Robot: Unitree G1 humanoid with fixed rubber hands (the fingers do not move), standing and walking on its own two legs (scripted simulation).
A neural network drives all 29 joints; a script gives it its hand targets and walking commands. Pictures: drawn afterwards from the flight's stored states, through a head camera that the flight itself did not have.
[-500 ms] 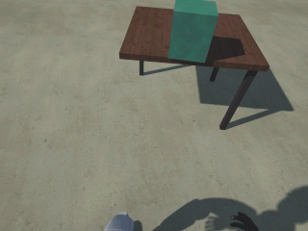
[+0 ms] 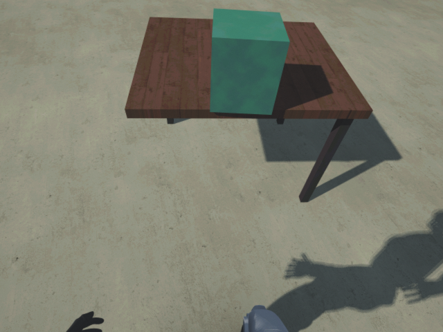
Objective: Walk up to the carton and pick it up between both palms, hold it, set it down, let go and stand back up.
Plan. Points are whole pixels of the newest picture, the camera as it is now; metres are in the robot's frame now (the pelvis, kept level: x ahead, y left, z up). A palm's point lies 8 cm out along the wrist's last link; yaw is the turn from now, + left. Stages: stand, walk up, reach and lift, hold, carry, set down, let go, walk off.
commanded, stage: walk up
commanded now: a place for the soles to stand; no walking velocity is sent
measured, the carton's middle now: (243, 63) +0.88 -0.13 +0.02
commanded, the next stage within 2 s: none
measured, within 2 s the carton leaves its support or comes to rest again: neither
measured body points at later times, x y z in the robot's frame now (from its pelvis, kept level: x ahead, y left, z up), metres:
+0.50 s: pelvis +0.19 -0.03 -0.02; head +0.18 -0.01 +0.43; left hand +0.19 +0.24 -0.15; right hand +0.33 -0.29 -0.09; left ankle +0.26 +0.08 -0.73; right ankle +0.15 -0.15 -0.71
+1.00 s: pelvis +0.35 -0.12 -0.01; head +0.38 -0.14 +0.44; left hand +0.47 +0.14 -0.11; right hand +0.41 -0.40 -0.13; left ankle +0.31 +0.01 -0.65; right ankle +0.41 -0.24 -0.73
